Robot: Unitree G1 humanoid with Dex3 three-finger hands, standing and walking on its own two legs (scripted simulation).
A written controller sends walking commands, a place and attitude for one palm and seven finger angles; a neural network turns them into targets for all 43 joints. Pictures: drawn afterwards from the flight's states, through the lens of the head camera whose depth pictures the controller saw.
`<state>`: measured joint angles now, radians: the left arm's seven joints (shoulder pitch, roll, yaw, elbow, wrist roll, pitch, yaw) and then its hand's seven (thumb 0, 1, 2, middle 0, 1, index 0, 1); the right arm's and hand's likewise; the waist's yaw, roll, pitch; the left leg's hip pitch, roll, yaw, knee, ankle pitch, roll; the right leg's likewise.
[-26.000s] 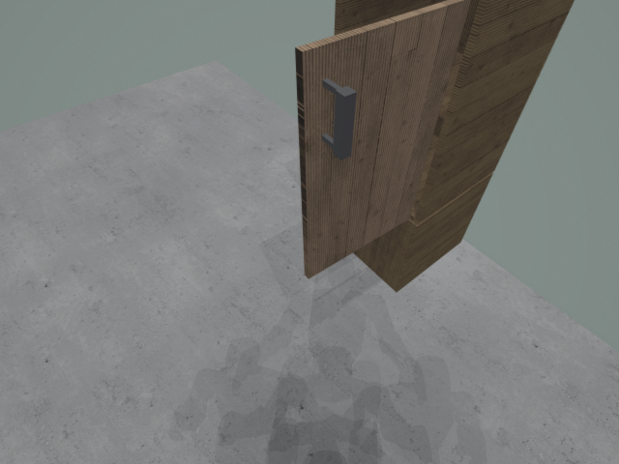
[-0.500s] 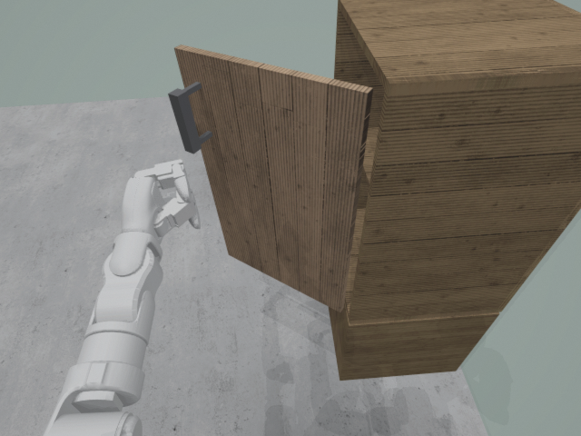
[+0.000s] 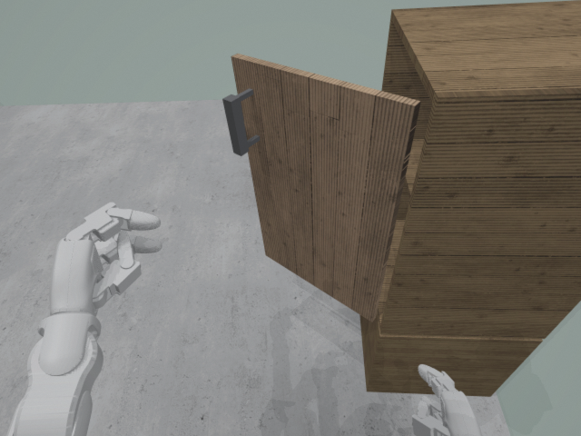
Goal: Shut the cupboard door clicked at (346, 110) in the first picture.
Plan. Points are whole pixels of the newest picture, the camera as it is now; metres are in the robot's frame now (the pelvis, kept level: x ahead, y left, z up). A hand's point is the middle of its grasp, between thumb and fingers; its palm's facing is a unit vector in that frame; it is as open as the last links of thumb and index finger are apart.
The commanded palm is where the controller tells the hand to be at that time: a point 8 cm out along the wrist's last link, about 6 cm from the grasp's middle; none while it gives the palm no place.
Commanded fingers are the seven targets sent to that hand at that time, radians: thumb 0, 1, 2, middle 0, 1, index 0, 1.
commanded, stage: draw the hand back to the body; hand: left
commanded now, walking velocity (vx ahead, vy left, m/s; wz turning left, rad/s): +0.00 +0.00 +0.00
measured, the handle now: (244, 122) +0.65 +0.17 +0.13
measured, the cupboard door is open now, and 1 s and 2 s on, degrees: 54 54 54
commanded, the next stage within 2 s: step back with the hand held close in 0.64 s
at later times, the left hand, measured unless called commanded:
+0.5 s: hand (66, 311) +0.20 +0.27 +0.15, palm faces +0.47 -0.79 -0.38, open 7.3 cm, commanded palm +0.15 +0.31 +0.17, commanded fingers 0.00 0.90 0.90 -0.20 -0.30 -0.20 -0.30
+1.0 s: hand (72, 311) +0.20 +0.27 +0.14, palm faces +0.36 -0.80 -0.48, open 7.4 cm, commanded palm +0.15 +0.31 +0.17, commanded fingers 0.00 0.90 0.90 -0.20 -0.30 -0.20 -0.30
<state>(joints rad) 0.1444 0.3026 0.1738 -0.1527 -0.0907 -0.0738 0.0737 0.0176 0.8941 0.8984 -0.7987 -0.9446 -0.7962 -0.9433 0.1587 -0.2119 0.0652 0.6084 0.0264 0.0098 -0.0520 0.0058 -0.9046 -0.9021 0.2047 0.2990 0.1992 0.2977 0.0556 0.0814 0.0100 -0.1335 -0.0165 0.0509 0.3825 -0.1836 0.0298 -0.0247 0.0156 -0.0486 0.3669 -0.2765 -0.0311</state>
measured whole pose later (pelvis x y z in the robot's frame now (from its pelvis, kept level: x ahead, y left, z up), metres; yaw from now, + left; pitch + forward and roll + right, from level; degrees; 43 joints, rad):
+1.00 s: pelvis +0.00 +0.02 +0.00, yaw -1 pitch +1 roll -1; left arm 0.52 0.38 0.35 -0.38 -0.07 -0.10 0.09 0.01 0.89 0.90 -0.21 -0.30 -0.21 -0.30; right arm 0.17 -0.26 -0.01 0.58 0.03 0.07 -0.07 0.01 -0.90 -0.90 0.20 0.30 0.20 0.30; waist 0.03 0.08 0.00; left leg -0.26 -0.01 0.07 0.47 -0.22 0.05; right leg -0.14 0.02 -0.03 0.42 -0.29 0.00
